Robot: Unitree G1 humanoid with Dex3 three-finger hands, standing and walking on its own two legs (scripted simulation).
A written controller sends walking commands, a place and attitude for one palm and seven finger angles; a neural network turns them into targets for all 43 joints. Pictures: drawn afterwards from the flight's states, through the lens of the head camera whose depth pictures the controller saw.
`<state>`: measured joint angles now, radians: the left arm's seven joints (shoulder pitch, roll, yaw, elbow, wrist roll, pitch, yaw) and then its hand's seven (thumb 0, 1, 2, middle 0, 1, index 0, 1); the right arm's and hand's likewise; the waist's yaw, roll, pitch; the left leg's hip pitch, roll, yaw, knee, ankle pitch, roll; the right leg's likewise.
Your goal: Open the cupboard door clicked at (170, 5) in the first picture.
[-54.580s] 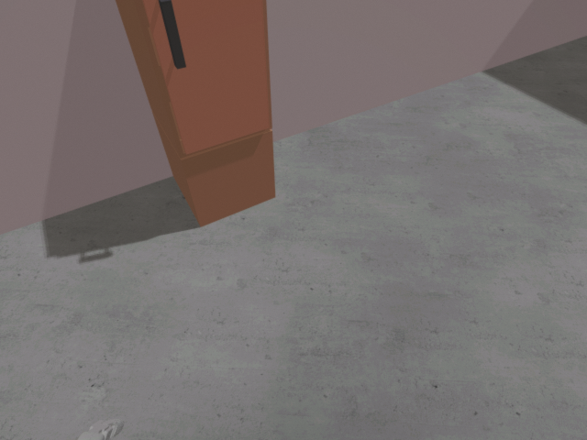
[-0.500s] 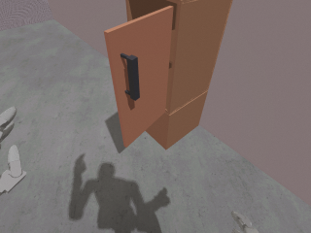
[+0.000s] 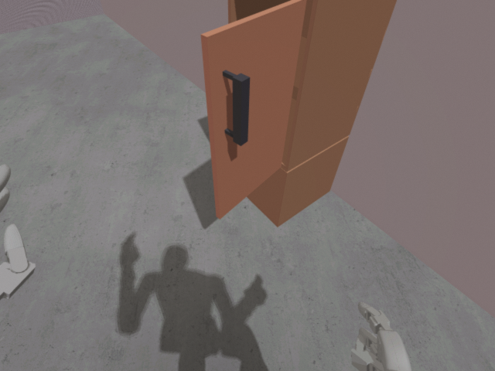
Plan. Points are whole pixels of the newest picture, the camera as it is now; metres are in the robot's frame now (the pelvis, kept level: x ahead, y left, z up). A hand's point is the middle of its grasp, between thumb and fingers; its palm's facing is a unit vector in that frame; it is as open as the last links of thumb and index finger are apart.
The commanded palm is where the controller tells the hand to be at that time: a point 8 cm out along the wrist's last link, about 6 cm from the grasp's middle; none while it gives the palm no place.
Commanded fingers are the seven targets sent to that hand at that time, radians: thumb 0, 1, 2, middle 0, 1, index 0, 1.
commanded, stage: stop stepping back and stand still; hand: left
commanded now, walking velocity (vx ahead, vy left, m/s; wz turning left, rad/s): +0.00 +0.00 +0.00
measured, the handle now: (234, 108) +0.65 +0.08 +0.08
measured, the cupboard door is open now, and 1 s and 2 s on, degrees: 100 100 100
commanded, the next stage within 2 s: let the arm hang, fingers relaxed in 0.30 s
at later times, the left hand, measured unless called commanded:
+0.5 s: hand (71, 302) +0.20 +0.28 +0.03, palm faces +0.21 -0.84 -0.51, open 7.4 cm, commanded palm none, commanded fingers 0.00 0.90 0.90 -0.20 -0.30 -0.20 -0.30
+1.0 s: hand out of the picture -0.04 +0.20 -0.17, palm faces +0.07 -0.96 -0.27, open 7.3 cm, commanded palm none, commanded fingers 0.00 0.90 0.90 -0.20 -0.30 -0.20 -0.30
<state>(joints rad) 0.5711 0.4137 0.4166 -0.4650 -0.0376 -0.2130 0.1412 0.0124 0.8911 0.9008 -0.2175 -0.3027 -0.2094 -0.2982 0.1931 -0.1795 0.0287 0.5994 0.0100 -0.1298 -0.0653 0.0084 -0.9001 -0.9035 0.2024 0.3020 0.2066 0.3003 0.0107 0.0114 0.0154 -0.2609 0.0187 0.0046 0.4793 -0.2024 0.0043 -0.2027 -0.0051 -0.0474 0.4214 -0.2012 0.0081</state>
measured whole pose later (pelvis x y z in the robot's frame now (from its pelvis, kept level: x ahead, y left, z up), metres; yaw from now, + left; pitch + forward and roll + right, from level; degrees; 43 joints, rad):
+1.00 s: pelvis -0.01 -0.01 +0.00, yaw +3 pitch -1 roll -1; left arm 0.32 0.23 0.02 1.10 0.01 0.02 0.01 0.00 0.93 0.90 -0.21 -0.30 -0.20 -0.30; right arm 0.28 -0.19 -0.01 1.07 -0.02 0.03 -0.01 0.01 -0.90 -0.90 0.20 0.30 0.20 0.30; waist 0.01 0.04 0.06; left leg -0.28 0.00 -0.04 0.49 -0.19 0.00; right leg -0.22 -0.03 -0.09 0.47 -0.23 -0.01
